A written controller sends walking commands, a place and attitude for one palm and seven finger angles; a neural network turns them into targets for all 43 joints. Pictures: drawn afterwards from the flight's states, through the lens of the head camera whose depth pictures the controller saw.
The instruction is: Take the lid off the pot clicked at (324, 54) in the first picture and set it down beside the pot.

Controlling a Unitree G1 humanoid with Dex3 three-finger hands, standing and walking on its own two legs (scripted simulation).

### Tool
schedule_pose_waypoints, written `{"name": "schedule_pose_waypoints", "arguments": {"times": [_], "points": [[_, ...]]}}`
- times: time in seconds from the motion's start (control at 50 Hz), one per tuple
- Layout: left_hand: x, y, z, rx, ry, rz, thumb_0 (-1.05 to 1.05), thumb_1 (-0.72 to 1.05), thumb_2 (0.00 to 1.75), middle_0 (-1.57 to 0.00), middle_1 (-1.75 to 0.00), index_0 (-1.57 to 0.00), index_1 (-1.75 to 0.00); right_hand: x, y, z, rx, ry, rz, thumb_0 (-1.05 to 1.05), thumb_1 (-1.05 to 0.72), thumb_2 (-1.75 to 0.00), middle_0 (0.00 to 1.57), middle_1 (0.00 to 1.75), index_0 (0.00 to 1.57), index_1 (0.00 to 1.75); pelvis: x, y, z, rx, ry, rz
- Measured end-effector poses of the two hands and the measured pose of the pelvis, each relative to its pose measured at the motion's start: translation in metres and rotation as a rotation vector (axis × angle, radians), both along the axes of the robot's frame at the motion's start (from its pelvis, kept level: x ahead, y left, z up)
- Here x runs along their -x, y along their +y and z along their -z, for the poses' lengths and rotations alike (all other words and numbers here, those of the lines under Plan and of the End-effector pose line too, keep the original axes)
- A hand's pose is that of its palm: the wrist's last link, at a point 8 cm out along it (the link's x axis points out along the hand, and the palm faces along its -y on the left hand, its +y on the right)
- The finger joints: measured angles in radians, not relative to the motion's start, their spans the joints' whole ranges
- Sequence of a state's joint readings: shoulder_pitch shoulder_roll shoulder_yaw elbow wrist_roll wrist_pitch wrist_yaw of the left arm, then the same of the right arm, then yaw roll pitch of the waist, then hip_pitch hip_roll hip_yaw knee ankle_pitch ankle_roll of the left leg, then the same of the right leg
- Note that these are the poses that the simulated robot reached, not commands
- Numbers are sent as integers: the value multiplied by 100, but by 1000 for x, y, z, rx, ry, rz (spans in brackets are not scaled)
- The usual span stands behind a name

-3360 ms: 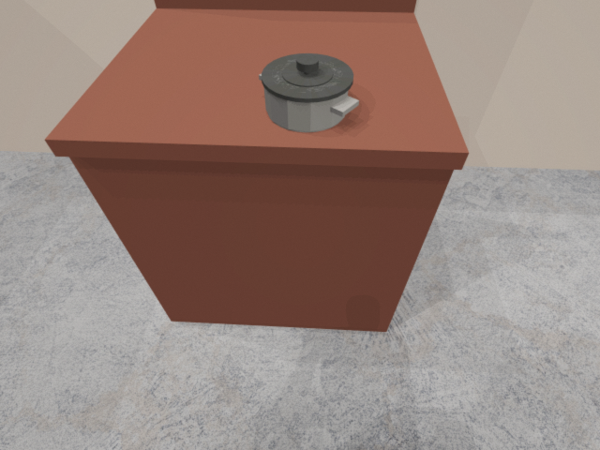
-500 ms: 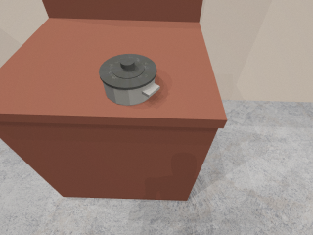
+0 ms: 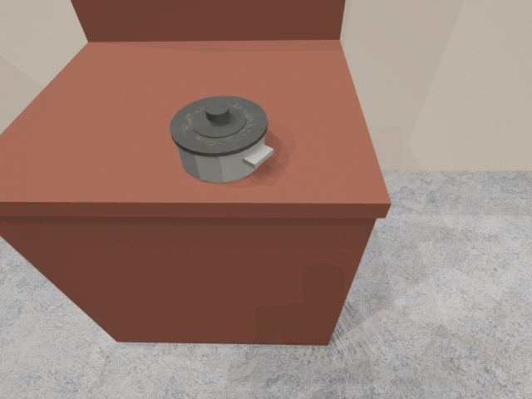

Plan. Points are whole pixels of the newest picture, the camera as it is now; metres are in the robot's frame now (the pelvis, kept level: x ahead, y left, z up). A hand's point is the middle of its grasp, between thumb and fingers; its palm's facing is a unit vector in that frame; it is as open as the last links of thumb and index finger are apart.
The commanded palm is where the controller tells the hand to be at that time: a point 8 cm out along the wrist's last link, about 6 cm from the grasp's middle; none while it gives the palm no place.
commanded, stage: look again from close up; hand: left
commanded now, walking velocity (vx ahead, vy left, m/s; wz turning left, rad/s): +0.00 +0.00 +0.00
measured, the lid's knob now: (217, 111) +0.54 +0.12 +0.16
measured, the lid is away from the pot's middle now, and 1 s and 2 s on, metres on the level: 0.00 0.00 0.00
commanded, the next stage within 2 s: shuffle to correct the standing spot in 0.80 s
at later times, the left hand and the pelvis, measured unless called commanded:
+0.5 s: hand out of the picture +0.03 +0.16 -0.17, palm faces +0.02 -0.98 -0.21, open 7.3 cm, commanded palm none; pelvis +0.01 -0.02 +0.00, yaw +0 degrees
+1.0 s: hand out of the picture +0.02 +0.15 -0.17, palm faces +0.04 -0.98 -0.19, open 7.3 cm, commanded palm none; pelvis +0.01 -0.03 +0.00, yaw +1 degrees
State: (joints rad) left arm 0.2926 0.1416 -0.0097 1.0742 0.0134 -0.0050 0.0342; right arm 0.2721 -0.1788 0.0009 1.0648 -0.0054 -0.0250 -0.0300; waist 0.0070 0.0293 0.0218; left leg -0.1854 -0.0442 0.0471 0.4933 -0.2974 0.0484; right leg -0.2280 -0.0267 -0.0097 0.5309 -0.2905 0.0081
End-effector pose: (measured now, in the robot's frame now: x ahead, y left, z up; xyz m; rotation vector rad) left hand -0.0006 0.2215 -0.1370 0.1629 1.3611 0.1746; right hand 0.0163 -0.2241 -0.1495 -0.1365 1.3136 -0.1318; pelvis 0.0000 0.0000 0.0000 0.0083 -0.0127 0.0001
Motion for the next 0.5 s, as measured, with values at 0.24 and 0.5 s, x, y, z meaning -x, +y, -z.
{"name": "schedule_pose_waypoints", "arguments": {"times": [0.24,0.5], "points": [[-20,-7,2,3,-27,15,0,92,90,-20,-30,-20,-30,-4,-11,-4,15,20,4,1,-92,-90,20,30,19,30,-5,-11,-1,0,0,2],[-23,-15,3,10,-19,14,0,92,90,-20,-30,-20,-30,1,-17,-6,13,59,8,1,-92,-90,20,30,19,30,-7,-20,-2,0,6,-2]]}}
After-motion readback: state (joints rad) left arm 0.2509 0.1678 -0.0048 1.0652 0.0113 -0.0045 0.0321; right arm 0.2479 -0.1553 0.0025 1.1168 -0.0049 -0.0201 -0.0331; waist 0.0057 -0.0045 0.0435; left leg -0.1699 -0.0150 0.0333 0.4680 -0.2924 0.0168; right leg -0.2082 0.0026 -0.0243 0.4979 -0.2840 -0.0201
